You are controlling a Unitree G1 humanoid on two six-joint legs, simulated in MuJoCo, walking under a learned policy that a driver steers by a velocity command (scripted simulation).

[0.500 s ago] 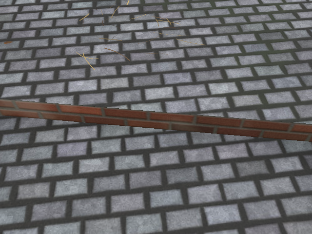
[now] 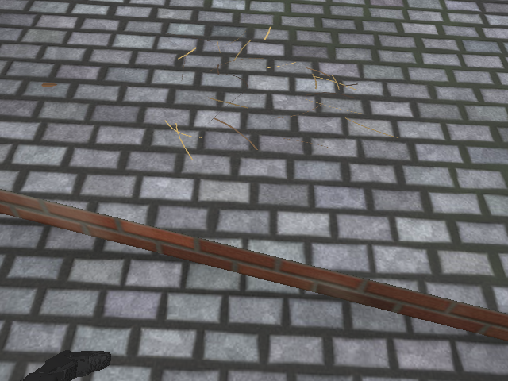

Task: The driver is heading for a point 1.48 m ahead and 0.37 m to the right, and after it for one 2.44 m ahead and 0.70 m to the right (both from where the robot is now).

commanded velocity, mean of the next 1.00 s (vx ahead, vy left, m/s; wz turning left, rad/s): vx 0.50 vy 0.00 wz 0.06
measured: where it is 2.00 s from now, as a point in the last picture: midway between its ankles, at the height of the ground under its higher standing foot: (279, 134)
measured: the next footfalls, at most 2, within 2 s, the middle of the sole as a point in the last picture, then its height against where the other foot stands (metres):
right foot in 0.12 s outside the picture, level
left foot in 0.62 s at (201, 377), level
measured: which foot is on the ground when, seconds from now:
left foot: down 0.00-0.12, up 0.14-0.60, down 0.62-1.00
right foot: up 0.00-0.10, down 0.12-0.64, up 0.66-1.00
